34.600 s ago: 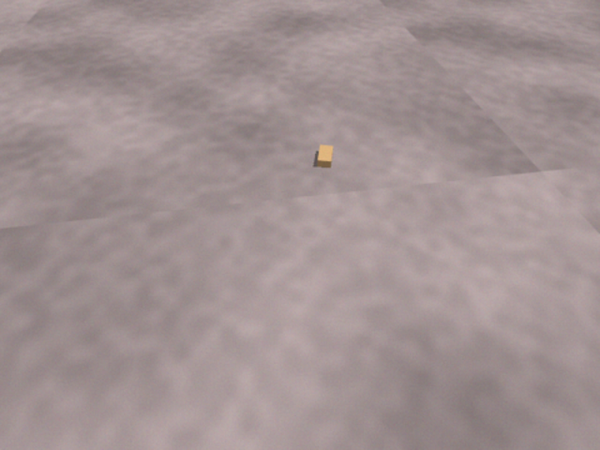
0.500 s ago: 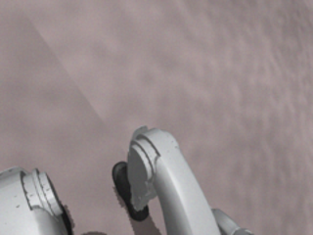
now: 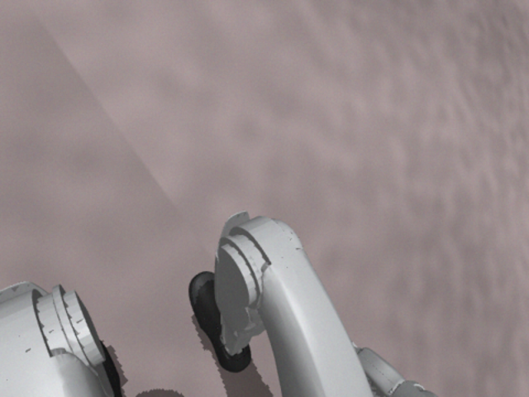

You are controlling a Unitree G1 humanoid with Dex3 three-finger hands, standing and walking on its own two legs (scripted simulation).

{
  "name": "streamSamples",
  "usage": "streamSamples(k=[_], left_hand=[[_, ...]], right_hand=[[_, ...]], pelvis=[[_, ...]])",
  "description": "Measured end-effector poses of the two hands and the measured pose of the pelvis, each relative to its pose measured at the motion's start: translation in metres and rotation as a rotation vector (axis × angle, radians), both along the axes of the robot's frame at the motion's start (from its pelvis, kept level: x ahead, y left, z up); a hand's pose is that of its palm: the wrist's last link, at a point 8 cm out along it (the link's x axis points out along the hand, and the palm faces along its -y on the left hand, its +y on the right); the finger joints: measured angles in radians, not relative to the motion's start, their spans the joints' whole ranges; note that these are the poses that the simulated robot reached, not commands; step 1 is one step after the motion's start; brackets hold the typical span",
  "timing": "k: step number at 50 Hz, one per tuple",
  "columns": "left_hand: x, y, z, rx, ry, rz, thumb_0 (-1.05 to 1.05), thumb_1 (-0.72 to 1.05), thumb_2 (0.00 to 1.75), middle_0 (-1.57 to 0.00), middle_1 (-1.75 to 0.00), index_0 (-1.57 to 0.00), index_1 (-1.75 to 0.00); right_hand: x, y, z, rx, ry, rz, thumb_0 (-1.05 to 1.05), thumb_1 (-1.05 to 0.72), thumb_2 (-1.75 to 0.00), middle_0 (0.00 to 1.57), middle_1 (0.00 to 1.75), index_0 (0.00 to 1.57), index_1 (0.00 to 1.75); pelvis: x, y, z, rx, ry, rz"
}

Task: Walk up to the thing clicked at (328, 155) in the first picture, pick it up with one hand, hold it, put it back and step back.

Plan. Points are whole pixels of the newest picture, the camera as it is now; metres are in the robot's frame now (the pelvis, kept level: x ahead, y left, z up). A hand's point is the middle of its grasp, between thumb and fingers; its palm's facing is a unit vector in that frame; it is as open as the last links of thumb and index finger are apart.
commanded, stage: open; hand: left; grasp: from above
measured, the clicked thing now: out of the picture +0.45 +0.33 -0.28
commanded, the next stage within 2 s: withdraw in 0.12 s
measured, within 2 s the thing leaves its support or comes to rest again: neither
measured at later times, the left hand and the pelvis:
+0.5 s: hand out of the picture +0.46 +0.33 -0.22, palm faces -0.34 -0.12 -0.93, open 13.9 cm; pelvis +0.00 +0.00 +0.00, yaw +0 degrees
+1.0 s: hand out of the picture +0.42 +0.32 -0.09, palm faces -0.51 -0.11 -0.85, open 13.9 cm; pelvis -0.01 -0.01 +0.06, yaw +8 degrees
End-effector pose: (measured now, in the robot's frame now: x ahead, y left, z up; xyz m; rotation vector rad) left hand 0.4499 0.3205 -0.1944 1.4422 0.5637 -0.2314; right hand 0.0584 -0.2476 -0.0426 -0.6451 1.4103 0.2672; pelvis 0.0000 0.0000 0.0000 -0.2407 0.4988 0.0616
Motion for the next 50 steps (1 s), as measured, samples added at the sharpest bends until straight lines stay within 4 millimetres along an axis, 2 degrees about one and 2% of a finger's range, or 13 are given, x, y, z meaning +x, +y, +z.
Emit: streamSamples(k=[16, 21, 25, 30, 36, 40, 45, 50], left_hand=[[0.002, 0.0, 0.0, -0.007, -0.023, -0.001, 0.0, -0.44, 0.94, -0.09, -1.02, -0.11, -0.99], [0.005, 0.005, 0.01, 0.009, -0.074, 0.021, 0.0, -0.46, 0.95, -0.09, -1.01, -0.11, -0.99], [0.011, 0.011, 0.032, 0.036, -0.141, 0.054, 0.0, -0.46, 0.96, -0.09, -1.0, -0.11, -0.98], [0.014, 0.019, 0.076, 0.079, -0.185, 0.087, 0.0, -0.48, 0.97, -0.09, -0.99, -0.1, -0.98], [0.003, 0.022, 0.134, 0.1, -0.114, 0.106, 0.0, -0.5, 0.99, -0.09, -0.99, -0.09, -0.99], [-0.006, 0.015, 0.161, 0.085, -0.031, 0.087, 0.0, -0.5, 1.0, -0.09, -0.99, -0.09, -0.99], [-0.013, 0.003, 0.173, 0.044, 0.025, 0.042, 0.0, -0.49, 1.0, -0.1, -0.99, -0.1, -0.99], [-0.017, -0.002, 0.162, 0.023, 0.034, 0.001, 0.0, -0.48, 1.0, -0.1, -1.0, -0.1, -1.0]], right_hand=[[-0.001, 0.002, 0.002, -0.009, 0.003, -0.005, 0.0, -0.9, -0.9, 0.21, 0.3, 0.2, 0.3], [0.0, 0.002, 0.002, 0.005, 0.004, -0.004, 0.0, -0.9, -0.9, 0.21, 0.3, 0.2, 0.3], [0.003, 0.0, -0.001, 0.032, -0.007, -0.025, 0.0, -0.9, -0.9, 0.21, 0.3, 0.2, 0.3], [0.011, -0.003, -0.009, 0.075, -0.037, -0.096, 0.0, -0.9, -0.9, 0.21, 0.3, 0.2, 0.3], [0.027, -0.004, -0.013, 0.115, -0.078, -0.182, 0.0, -0.91, -0.9, 0.21, 0.3, 0.2, 0.3], [0.035, -0.006, -0.005, 0.114, -0.108, -0.199, 0.0, -0.91, -0.9, 0.21, 0.3, 0.2, 0.3], [0.036, -0.015, 0.008, 0.061, -0.135, -0.189, 0.0, -0.91, -0.9, 0.21, 0.3, 0.2, 0.3], [0.026, -0.028, 0.014, -0.014, -0.128, -0.178, 0.0, -0.9, -0.9, 0.21, 0.3, 0.2, 0.3]], pelvis=[[0.001, 0.001, 0.0, -0.005, 0.002, -0.002], [0.002, 0.0, 0.001, -0.002, 0.014, -0.001], [0.004, -0.001, 0.003, 0.005, 0.037, 0.003], [0.006, -0.002, 0.008, 0.023, 0.076, 0.014], [0.002, -0.003, 0.029, 0.057, 0.099, 0.041], [-0.002, -0.006, 0.046, 0.078, 0.1, 0.059], [-0.009, -0.01, 0.058, 0.093, 0.09, 0.074], [-0.012, -0.013, 0.056, 0.099, 0.083, 0.075]])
